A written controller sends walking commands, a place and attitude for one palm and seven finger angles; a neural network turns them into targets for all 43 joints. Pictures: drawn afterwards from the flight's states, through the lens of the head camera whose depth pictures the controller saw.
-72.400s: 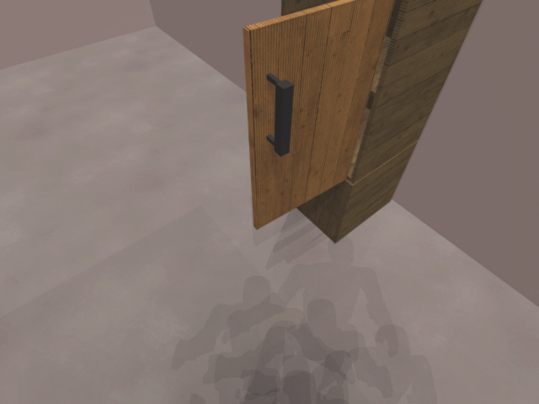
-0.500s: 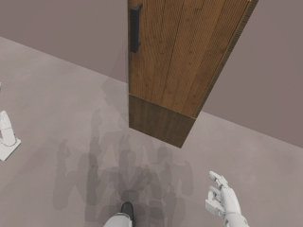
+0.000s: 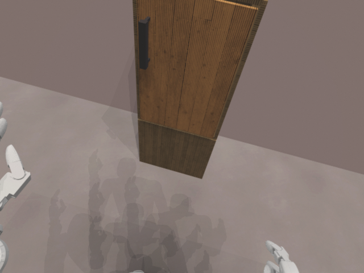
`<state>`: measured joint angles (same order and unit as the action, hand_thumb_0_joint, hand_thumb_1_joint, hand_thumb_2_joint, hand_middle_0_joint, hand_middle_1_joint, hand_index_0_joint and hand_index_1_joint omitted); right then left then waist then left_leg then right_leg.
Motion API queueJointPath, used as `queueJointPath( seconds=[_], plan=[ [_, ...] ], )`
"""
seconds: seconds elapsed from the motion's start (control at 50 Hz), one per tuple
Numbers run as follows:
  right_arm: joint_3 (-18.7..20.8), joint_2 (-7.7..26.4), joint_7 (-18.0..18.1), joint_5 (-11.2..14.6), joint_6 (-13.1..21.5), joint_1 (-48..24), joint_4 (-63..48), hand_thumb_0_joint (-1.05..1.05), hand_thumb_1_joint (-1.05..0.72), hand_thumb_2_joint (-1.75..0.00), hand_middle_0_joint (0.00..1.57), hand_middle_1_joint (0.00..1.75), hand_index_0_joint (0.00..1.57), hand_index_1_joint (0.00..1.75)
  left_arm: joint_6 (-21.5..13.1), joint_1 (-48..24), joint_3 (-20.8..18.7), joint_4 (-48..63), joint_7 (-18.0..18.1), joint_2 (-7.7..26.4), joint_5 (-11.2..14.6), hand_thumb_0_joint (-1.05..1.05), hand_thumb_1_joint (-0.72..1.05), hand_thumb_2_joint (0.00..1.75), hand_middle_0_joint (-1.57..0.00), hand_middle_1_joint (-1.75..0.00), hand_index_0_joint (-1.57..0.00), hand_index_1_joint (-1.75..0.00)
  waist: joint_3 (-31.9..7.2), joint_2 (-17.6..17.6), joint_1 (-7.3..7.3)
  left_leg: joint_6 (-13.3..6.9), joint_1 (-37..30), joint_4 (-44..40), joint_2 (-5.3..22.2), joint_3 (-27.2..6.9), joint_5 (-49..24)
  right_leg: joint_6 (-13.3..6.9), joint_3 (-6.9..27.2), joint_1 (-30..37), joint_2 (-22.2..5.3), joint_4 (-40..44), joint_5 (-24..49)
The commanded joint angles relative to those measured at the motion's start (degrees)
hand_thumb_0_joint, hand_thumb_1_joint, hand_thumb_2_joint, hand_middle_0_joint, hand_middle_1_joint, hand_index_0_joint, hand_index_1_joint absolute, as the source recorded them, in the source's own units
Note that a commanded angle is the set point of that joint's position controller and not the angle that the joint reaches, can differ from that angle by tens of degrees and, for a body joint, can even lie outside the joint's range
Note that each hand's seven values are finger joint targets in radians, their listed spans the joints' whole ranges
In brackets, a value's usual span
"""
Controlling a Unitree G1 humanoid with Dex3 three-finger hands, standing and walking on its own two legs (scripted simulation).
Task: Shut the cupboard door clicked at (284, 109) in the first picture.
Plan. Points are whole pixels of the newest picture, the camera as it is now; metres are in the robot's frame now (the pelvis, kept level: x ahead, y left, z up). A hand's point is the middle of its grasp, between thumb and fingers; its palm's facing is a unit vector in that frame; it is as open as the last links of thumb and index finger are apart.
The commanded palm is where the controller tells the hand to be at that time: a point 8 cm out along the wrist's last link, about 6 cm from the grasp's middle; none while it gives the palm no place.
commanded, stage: stop stepping back and stand still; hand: left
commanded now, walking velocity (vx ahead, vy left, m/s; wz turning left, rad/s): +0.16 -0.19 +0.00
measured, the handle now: (145, 43) +0.83 +0.13 +0.08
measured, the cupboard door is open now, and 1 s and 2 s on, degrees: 0 0 0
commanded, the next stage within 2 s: let the arm hang, fingers relaxed in 0.74 s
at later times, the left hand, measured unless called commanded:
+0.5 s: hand (12, 178) +0.24 +0.27 +0.15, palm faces +0.41 -0.87 -0.29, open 7.4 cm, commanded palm +0.16 +0.33 +0.19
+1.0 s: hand out of the picture +0.15 +0.28 -0.07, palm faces +0.06 -0.93 -0.35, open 7.4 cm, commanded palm none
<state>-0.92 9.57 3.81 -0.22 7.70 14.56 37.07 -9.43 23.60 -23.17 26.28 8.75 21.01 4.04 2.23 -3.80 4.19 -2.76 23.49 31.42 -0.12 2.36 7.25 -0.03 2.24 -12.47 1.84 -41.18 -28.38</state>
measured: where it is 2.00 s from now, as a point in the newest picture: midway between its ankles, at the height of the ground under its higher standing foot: outside the picture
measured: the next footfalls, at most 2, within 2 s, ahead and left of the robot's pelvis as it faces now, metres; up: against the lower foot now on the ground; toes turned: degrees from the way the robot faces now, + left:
right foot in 0.16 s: -0.04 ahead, -0.06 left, +0.00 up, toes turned +0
left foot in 0.38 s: +0.12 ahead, +0.15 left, +0.00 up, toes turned +2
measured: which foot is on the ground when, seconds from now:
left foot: down 0.00-0.18, up 0.20-0.36, down 0.38-1.00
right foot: up 0.00-0.14, down 0.16-1.00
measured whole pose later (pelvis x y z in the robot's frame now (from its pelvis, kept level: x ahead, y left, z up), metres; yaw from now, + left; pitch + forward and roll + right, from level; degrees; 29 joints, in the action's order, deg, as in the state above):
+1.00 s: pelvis -0.02 +0.06 -0.01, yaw +0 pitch -1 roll -2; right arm -0.6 17.5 -0.5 -0.7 0.2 9.6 44.8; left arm 2.6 18.7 -4.1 -21.7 0.1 16.3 -1.0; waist -1.2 4.3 0.9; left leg -1.9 25.5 37.4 1.4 2.0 11.0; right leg 1.6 -5.0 -11.4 -2.2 -36.5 -23.7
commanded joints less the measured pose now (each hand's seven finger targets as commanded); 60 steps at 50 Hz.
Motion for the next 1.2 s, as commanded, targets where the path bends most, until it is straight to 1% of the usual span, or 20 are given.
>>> queueJointPath(
  seconds=[0.0, 0.04, 0.1, 0.18, 0.22, 0.26, 0.36, 0.42, 0.46, 0.58, 0.68, 0.8, 0.82, 0.86, 0.92, 0.98, 1.04, 1.08, 1.14, 1.18],
  plan=[
    [3.55, 8.21, -1.49, -1.10, 3.84, -5.66, -11.31, 0.00, -0.90, -0.90, 0.20, 0.30, 0.20, 0.30, -7.93, 19.03, -15.38, 30.62, 0.75, 18.75, 1.00, 0.00, 0.90, 0.90, -0.20, -0.30, -0.20, -0.30, -20.88, 22.20, -5.45, 4.43, -13.11, -22.19, 10.62, -14.50, 19.36, -1.04, -5.42, 3.97, 2.95, 4.52, 1.40],
    [3.16, 8.00, -1.47, -0.99, 2.17, -5.34, -11.03, 0.00, -0.90, -0.90, 0.20, 0.30, 0.20, 0.30, -6.67, 21.86, -15.27, 26.19, 0.66, 17.37, 1.22, 0.00, 0.90, 0.90, -0.20, -0.30, -0.20, -0.30, -17.69, 24.70, -4.35, 5.31, -8.10, -20.51, 8.18, -8.70, 19.68, -1.35, -8.72, 7.63, 3.70, 12.34, 3.10],
    [2.91, 8.12, 0.18, -0.80, -0.96, -4.20, -9.99, 0.00, -0.90, -0.90, 0.20, 0.30, 0.20, 0.30, -3.04, 19.66, -12.48, 14.10, 0.45, 14.28, 1.95, 0.00, 0.90, 0.90, -0.20, -0.30, -0.20, -0.30, -11.55, 16.82, -2.51, 5.96, -1.35, -16.41, 6.68, -5.49, 22.62, -2.89, -8.39, 10.63, 1.72, 19.74, 2.74],
    [2.81, 8.94, 0.77, 0.38, -3.88, -5.14, -8.64, 0.00, -0.90, -0.90, 0.20, 0.30, 0.20, 0.30, -0.53, 6.34, -10.07, 3.21, 1.37, 14.38, 1.22, 0.00, 0.90, 0.90, -0.20, -0.30, -0.20, -0.30, -1.92, -5.94, -2.99, 3.76, 3.54, 16.57, 3.14, -3.39, 12.55, -12.32, 16.87, -5.22, -19.67, 32.99, -5.88],
    [2.42, 9.21, 0.54, 1.08, -3.17, -4.99, -8.36, 0.00, -0.90, -0.90, 0.20, 0.30, 0.20, 0.30, -0.06, 4.57, -6.40, -1.44, 1.29, 11.58, 0.40, 0.00, 0.90, 0.90, -0.20, -0.30, -0.20, -0.30, -1.01, -11.19, -2.83, 2.91, 10.14, 18.73, 3.70, -4.50, 12.27, -11.17, 10.86, 1.91, -17.79, 26.88, 12.27],
    [2.41, 9.64, 0.79, 1.11, -2.64, -6.54, -7.55, 0.00, -0.90, -0.90, 0.20, 0.30, 0.20, 0.30, -0.15, -3.49, -1.64, -1.95, 0.92, 9.67, -0.92, 0.00, 0.90, 0.90, -0.20, -0.30, -0.20, -0.30, 1.82, -9.72, -3.04, 2.50, 7.06, 13.18, 4.29, -2.86, 12.26, -8.71, 5.01, 0.89, -15.28, 22.63, 22.25],
    [2.75, 9.71, 1.91, 0.55, 0.69, -8.05, -7.82, 0.00, -0.90, -0.90, 0.20, 0.30, 0.20, 0.30, -2.76, -13.91, 0.62, 15.09, 1.60, 11.77, -2.27, 0.00, 0.90, 0.90, -0.20, -0.30, -0.20, -0.30, -1.17, 6.67, -3.35, -0.06, -12.63, -1.36, 2.95, -1.06, -5.74, -1.67, -1.86, -3.82, -9.52, 12.08, 34.44],
    [2.80, 9.04, 1.56, 0.40, 1.41, -7.18, -9.81, 0.00, -0.90, -0.90, 0.20, 0.30, 0.20, 0.30, -5.23, -5.61, -7.82, 24.55, 2.26, 17.00, -2.02, 0.00, 0.90, 0.90, -0.20, -0.30, -0.20, -0.30, -6.17, 19.39, -4.64, -3.14, -16.32, -5.42, 8.45, -10.33, -17.36, 0.93, -5.46, -4.62, -2.48, 5.36, 21.60],
    [2.46, 8.38, 0.61, 0.08, 1.41, -7.88, -9.96, 0.00, -0.90, -0.90, 0.20, 0.30, 0.20, 0.30, -5.67, -0.52, -10.61, 25.37, 2.04, 17.98, -1.74, 0.00, 0.90, 0.90, -0.20, -0.30, -0.20, -0.30, -6.63, 22.45, -5.16, -2.28, -9.86, -10.16, 10.63, -13.09, -11.71, 0.43, -5.05, -0.20, -1.63, 6.59, 7.90],
    [3.65, 8.19, -0.23, 1.45, -0.07, -4.01, -10.43, 0.00, -0.90, -0.90, 0.20, 0.30, 0.20, 0.30, -5.31, 17.35, -12.78, 10.87, 1.27, 12.49, 1.02, 0.00, 0.90, 0.90, -0.20, -0.30, -0.20, -0.30, -15.54, 8.80, -3.75, 2.15, -12.65, -0.87, 5.98, -2.97, -13.97, -1.15, -1.39, 6.55, -5.05, 15.63, 29.78],
    [3.43, 9.28, 0.31, 1.86, -1.98, -5.18, -10.21, 0.00, -0.90, -0.90, 0.20, 0.30, 0.20, 0.30, -2.12, 13.89, -8.99, 6.25, 0.39, 11.86, 1.09, 0.00, 0.90, 0.90, -0.20, -0.30, -0.20, -0.30, -13.97, 3.74, -3.23, 1.70, -13.97, -0.45, 6.90, -2.34, -18.77, 0.54, -2.94, 3.34, -5.70, 15.47, 35.87],
    [2.33, 8.63, 1.59, 1.40, -1.49, -7.31, -10.23, 0.00, -0.90, -0.90, 0.20, 0.30, 0.20, 0.30, -1.99, 2.06, -5.55, 13.53, 0.49, 13.56, -0.46, 0.00, 0.90, 0.90, -0.20, -0.30, -0.20, -0.30, -9.27, 3.18, -3.37, 1.29, -12.40, -2.78, 5.77, -3.46, -8.88, 0.18, -3.15, 0.37, -6.18, 18.00, 24.34],
    [4.62, 19.88, -3.76, 1.10, 1.81, -10.63, -1.10, 0.00, -0.90, -0.90, 0.20, 0.30, 0.20, 0.30, 5.42, 2.04, 17.44, -29.15, -7.11, 3.25, -4.84, 0.00, 0.90, 0.90, -0.20, -0.30, -0.20, -0.30, -3.10, 6.71, -2.65, 0.54, -7.58, 4.35, 7.23, -5.54, -18.78, -1.29, -5.55, -5.54, -9.32, 8.95, 28.67],
    [4.26, 16.53, -3.87, 0.28, -2.96, -6.36, 0.40, 0.00, -0.90, -0.90, 0.20, 0.30, 0.20, 0.30, 10.94, 1.67, 16.84, -32.60, -8.41, 0.93, -5.07, 0.00, 0.90, 0.90, -0.20, -0.30, -0.20, -0.30, -3.16, 9.29, -3.63, -0.06, -5.49, 0.28, 8.60, -5.47, -6.75, -0.78, -4.72, -6.01, -7.22, 10.57, 11.10],
    [2.83, 15.42, -3.91, -0.77, -5.29, -6.69, 1.05, 0.00, -0.90, -0.90, 0.20, 0.30, 0.20, 0.30, 10.41, -1.11, 17.69, -42.06, -8.97, 1.94, -5.69, 0.00, 0.90, 0.90, -0.20, -0.30, -0.20, -0.30, -1.02, 3.20, -4.52, -0.77, 1.33, -4.03, 7.40, -9.17, 8.87, -1.83, -3.76, -3.39, -6.08, 12.58, 2.31],
    [2.65, 12.78, -4.07, -1.50, -7.73, -3.92, 3.42, 0.00, -0.90, -0.90, 0.20, 0.30, 0.20, 0.30, 10.38, -5.63, 18.67, -52.44, -8.51, 2.88, -5.85, 0.00, 0.90, 0.90, -0.20, -0.30, -0.20, -0.30, 1.18, -8.63, -2.53, 1.64, -6.22, 5.99, 2.05, -4.54, 11.95, -6.06, 2.12, -14.33, -12.28, 22.26, -7.16],
    [2.65, 10.64, -3.82, -1.81, -9.43, -0.41, 6.72, 0.00, -0.90, -0.90, 0.20, 0.30, 0.20, 0.30, 11.21, -11.04, 20.01, -59.61, -7.73, 1.77, -5.53, 0.00, 0.90, 0.90, -0.20, -0.30, -0.20, -0.30, 3.26, -2.41, -0.38, 2.61, -11.15, 9.83, 2.07, -1.90, 9.08, -7.63, 1.56, -19.45, -14.27, 22.18, -6.36],
    [2.14, 10.99, -3.95, -1.69, -8.70, 1.20, 8.24, 0.00, -0.90, -0.90, 0.20, 0.30, 0.20, 0.30, 11.12, -8.17, 20.54, -64.80, -7.85, 0.44, -5.12, 0.00, 0.90, 0.90, -0.20, -0.30, -0.20, -0.30, 2.90, 8.91, -1.22, 1.12, -8.41, -1.02, 5.14, -8.39, 3.92, -3.92, -2.63, -13.55, -8.28, 14.15, -0.60],
    [3.31, 13.92, -2.84, -1.98, -8.34, -0.06, 10.41, 0.00, -0.90, -0.90, 0.20, 0.30, 0.20, 0.30, 11.69, 0.49, 19.77, -73.47, -7.92, -2.80, -5.05, 0.00, 0.90, 0.90, -0.20, -0.30, -0.20, -0.30, 1.49, 26.33, -4.81, -0.74, 1.55, -21.55, 9.50, -20.78, 31.31, -1.76, -5.17, -1.69, -2.11, 4.92, 0.39],
    [3.57, 13.97, -2.24, -1.64, -8.46, -0.29, 11.63, 0.00, -0.90, -0.90, 0.20, 0.30, 0.20, 0.30, 11.97, 3.02, 19.93, -77.90, -8.34, -2.95, -5.37, 0.00, 0.90, 0.90, -0.20, -0.30, -0.20, -0.30, -0.22, 26.38, -5.61, -1.44, 1.94, -24.82, 10.51, -20.99, 34.62, -2.34, -4.97, 0.07, -1.66, 0.91, 0.59]
  ],
)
